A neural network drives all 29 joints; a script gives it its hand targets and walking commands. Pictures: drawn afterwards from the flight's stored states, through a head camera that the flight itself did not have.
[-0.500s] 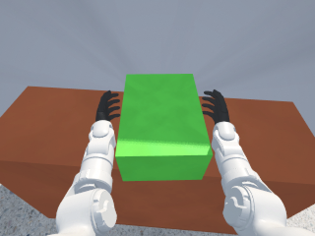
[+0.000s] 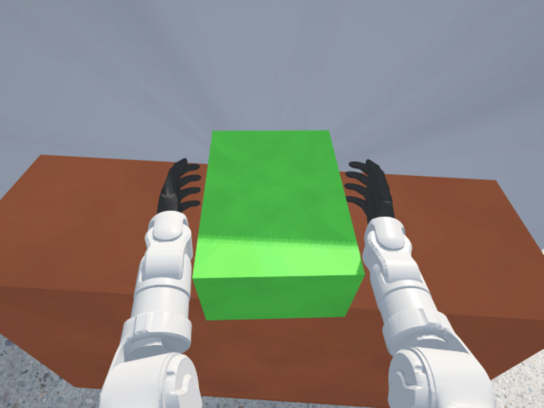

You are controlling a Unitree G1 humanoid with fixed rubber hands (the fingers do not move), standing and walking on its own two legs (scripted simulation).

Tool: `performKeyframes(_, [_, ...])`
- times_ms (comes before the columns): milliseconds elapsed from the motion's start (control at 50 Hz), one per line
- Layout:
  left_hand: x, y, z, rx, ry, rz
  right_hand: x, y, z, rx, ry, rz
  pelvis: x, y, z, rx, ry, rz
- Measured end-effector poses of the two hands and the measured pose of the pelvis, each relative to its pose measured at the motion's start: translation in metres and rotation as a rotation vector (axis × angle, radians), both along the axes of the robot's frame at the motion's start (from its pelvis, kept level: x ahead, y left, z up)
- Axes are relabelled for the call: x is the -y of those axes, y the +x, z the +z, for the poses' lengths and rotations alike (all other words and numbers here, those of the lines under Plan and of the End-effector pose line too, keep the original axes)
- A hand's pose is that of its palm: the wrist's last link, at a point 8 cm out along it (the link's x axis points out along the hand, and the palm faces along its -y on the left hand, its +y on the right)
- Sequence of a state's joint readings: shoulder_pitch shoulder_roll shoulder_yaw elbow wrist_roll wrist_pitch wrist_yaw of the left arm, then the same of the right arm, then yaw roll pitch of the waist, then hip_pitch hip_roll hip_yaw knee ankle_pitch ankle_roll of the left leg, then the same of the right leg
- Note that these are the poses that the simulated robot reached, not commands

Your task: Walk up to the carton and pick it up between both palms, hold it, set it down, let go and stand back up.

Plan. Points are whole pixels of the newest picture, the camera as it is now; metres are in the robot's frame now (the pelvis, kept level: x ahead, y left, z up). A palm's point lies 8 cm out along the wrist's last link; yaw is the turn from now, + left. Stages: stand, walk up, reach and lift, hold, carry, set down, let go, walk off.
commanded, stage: reach and lift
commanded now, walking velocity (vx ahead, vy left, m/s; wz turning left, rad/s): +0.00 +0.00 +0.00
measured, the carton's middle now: (273, 216) +0.43 +0.01 +0.04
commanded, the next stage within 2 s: hold in 1.36 s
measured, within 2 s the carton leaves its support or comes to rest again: neither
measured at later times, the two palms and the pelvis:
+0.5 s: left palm (161, 211) +0.34 +0.16 +0.16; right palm (395, 223) +0.33 -0.15 +0.14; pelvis -0.03 +0.00 +0.00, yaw +1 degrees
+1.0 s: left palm (164, 209) +0.35 +0.16 +0.15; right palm (393, 215) +0.34 -0.15 +0.15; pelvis -0.01 +0.00 +0.00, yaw +2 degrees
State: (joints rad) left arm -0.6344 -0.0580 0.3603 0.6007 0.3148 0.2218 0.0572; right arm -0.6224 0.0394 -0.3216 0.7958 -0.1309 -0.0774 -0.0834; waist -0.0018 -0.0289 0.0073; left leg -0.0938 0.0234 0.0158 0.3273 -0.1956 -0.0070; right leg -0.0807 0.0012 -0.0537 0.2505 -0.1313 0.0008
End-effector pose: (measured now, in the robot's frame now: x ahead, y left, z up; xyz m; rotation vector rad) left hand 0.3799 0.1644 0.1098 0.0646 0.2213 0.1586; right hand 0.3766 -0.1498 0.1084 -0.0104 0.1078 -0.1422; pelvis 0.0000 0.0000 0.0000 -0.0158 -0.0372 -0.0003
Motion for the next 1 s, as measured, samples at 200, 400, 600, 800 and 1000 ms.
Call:
performKeyframes(200, [0.005, -0.021, 0.028, 0.053, 0.018, -0.027, 0.005, -0.027, 0.023, 0.053, -0.005, -0.017, 0.003, -0.008, 0.000, 0.078, -0.001, 0.036])
performKeyframes(400, [0.004, -0.042, 0.044, 0.029, 0.021, -0.048, 0.005, -0.049, 0.032, 0.048, -0.003, -0.023, -0.001, -0.028, 0.000, 0.113, 0.008, 0.020])
performKeyframes(600, [0.003, -0.039, 0.046, 0.003, 0.023, -0.046, 0.004, -0.046, 0.029, 0.048, 0.016, -0.022, -0.001, -0.033, 0.000, 0.107, 0.015, 0.023])
performKeyframes(800, [0.008, -0.027, 0.041, 0.018, 0.033, -0.046, 0.009, -0.033, 0.035, 0.084, -0.008, -0.014, 0.004, -0.015, 0.000, 0.120, 0.006, 0.026])
performKeyframes(1000, [0.002, -0.034, 0.039, 0.024, 0.042, -0.032, 0.002, -0.039, 0.037, 0.101, 0.004, -0.011, 0.003, -0.005, -0.001, 0.149, 0.001, 0.035])
